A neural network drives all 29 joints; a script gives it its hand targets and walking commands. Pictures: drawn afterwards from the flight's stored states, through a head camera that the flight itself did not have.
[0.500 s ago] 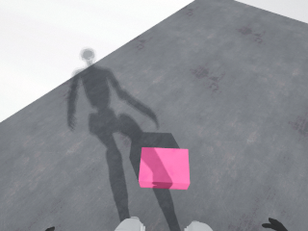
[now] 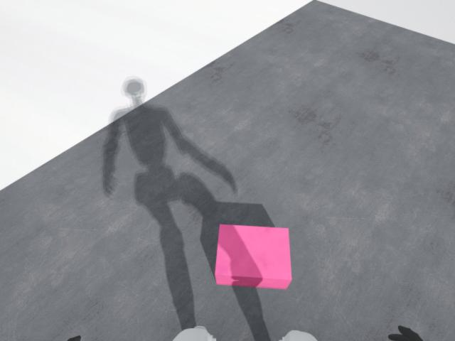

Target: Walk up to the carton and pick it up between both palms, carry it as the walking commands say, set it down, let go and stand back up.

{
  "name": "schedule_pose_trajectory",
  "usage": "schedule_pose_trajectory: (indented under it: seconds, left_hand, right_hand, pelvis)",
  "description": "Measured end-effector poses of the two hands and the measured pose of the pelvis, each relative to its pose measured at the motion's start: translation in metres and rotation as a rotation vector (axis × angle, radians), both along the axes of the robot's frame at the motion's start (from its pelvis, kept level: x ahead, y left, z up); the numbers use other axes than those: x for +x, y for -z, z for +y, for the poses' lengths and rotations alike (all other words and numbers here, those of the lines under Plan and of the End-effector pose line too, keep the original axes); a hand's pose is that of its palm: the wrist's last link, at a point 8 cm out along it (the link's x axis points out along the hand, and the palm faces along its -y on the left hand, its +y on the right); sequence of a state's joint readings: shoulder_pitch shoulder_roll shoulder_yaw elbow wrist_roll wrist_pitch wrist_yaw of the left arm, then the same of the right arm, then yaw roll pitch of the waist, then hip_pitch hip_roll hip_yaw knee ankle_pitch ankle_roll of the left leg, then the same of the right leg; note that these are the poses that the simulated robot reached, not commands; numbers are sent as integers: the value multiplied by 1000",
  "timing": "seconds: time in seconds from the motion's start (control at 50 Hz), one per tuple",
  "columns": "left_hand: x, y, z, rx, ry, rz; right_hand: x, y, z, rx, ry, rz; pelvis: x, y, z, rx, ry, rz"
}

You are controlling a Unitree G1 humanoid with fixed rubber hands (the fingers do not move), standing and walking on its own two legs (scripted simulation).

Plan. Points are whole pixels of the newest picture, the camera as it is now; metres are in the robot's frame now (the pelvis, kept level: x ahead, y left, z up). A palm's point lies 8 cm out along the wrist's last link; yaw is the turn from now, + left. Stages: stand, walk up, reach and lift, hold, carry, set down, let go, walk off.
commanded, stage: walk up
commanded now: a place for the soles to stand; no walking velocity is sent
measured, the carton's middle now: (252, 256) +0.49 -0.06 -0.66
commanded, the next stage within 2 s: reach and lift in 1.18 s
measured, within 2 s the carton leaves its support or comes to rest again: neither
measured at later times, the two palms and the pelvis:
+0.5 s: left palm out of the picture +0.10 +0.32 -0.08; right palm out of the picture +0.11 -0.30 -0.10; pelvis +0.02 +0.00 +0.01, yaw +1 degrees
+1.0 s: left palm out of the picture +0.10 +0.32 -0.08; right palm out of the picture +0.11 -0.30 -0.10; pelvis +0.01 +0.00 +0.01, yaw +1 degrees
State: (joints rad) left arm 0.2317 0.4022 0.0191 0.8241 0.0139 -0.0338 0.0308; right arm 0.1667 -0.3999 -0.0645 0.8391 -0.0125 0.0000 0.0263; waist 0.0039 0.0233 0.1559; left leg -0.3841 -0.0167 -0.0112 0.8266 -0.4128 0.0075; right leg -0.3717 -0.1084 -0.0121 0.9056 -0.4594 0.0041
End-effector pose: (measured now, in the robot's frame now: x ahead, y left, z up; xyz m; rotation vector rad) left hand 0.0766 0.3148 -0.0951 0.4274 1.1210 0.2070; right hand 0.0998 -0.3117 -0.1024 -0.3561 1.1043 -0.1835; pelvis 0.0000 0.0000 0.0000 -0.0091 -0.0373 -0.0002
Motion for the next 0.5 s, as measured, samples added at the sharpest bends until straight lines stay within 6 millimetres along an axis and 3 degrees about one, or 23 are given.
schedule_pose_trajectory:
  seconds: [0.1, 0.26, 0.5]
  left_hand:
    - [6, -5, 5, -6, -12, 3]
    - [15, -10, -3, 6, -9, 5]
    - [22, -12, 4, 4, -5, -24]
  right_hand:
    - [-4, -6, 7, 1, 1, 39]
    - [5, -2, 0, 14, -1, 49]
    - [8, -4, 8, 14, -8, 31]
  pelvis:
    - [10, -8, 5, 1, -12, 15]
    - [20, -8, -4, 11, -12, 25]
    - [20, -8, 3, 2, -12, 28]
